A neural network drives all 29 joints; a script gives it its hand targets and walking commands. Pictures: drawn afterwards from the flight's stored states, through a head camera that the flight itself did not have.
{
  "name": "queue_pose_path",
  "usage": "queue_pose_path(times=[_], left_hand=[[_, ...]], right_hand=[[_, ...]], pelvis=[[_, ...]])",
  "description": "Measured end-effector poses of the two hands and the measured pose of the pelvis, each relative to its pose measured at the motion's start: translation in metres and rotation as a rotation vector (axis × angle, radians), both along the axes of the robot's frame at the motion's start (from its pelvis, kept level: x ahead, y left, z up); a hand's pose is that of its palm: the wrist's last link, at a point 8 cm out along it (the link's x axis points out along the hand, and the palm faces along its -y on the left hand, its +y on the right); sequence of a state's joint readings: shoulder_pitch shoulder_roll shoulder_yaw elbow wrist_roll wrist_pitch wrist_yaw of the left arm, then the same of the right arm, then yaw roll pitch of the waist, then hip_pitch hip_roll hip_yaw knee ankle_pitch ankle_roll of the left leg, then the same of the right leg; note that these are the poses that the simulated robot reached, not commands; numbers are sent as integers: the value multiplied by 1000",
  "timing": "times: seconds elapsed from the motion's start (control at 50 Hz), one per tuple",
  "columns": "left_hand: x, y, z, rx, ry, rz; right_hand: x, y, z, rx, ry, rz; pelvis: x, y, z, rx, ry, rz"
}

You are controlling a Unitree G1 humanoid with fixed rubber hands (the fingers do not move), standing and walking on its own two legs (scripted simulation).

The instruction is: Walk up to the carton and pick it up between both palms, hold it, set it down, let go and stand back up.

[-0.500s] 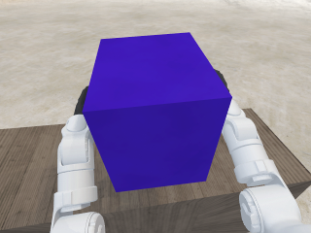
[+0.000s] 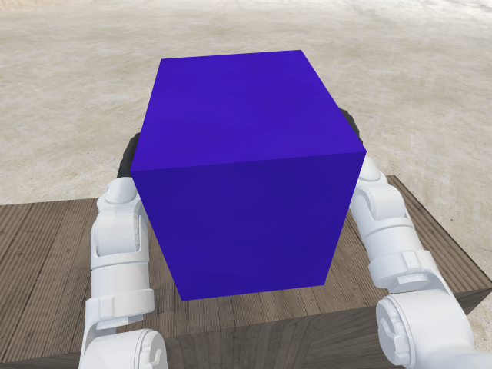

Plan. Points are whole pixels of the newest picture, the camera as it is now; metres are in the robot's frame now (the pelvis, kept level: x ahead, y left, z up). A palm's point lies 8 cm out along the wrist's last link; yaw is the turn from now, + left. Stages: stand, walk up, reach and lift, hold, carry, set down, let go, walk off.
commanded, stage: hold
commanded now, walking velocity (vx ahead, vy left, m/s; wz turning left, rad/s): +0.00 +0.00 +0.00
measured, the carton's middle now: (242, 172) +0.40 +0.01 +0.17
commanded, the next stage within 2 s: none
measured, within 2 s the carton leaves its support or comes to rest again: neither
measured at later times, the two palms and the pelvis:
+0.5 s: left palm (134, 182) +0.35 +0.18 +0.19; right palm (347, 156) +0.37 -0.16 +0.22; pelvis +0.01 +0.00 +0.00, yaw +0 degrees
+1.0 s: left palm (132, 182) +0.35 +0.18 +0.19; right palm (346, 156) +0.37 -0.16 +0.22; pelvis +0.00 +0.00 +0.00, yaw +0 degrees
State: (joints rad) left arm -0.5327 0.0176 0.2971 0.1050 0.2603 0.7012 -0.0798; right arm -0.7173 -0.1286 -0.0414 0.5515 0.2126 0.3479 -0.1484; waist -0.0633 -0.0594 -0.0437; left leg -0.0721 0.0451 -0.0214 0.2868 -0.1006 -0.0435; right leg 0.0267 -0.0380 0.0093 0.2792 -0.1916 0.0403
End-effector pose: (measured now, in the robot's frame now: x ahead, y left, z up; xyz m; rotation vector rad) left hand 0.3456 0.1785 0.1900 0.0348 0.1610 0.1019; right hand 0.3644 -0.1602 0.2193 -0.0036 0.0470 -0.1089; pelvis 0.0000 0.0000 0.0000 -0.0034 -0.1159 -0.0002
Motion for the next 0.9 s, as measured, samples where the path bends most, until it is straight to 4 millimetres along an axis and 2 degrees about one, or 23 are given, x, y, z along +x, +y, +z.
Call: queue_pose_path(times=[0.24,0.5,0.7,0.9], left_hand=[[3,5,-6,7,15,11],[2,-2,-4,12,-9,9],[6,-6,-2,27,7,3],[0,-1,-5,1,-5,9]], right_hand=[[7,5,-8,-2,13,13],[5,-1,-2,2,-11,11],[7,-6,-9,9,5,5],[4,-1,-4,-11,-7,10]], pelvis=[[-1,1,1,-3,15,7],[7,-2,0,-2,3,7],[6,-3,0,1,5,6],[5,-4,0,-1,2,9]])
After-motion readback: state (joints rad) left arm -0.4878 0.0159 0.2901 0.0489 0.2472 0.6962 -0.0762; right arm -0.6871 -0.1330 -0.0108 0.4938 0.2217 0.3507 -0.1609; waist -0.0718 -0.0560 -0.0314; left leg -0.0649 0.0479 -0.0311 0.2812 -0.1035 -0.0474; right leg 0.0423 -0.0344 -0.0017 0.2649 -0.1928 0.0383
